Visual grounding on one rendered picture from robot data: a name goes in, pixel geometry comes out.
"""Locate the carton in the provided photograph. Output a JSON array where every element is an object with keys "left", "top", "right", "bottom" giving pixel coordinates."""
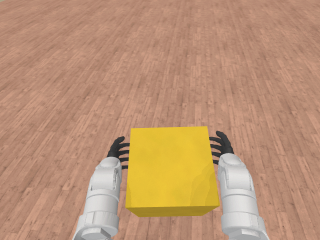
[{"left": 125, "top": 126, "right": 220, "bottom": 217}]

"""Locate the robot left forearm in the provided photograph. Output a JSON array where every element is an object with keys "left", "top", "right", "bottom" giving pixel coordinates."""
[{"left": 72, "top": 156, "right": 122, "bottom": 240}]

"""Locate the right robot hand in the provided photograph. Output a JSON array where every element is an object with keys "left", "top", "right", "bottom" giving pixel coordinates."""
[{"left": 209, "top": 130, "right": 234, "bottom": 165}]

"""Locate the left robot hand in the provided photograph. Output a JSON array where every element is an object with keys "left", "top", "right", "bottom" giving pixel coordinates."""
[{"left": 107, "top": 136, "right": 130, "bottom": 170}]

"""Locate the robot right forearm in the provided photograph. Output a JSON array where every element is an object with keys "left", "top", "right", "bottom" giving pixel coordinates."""
[{"left": 217, "top": 153, "right": 270, "bottom": 240}]

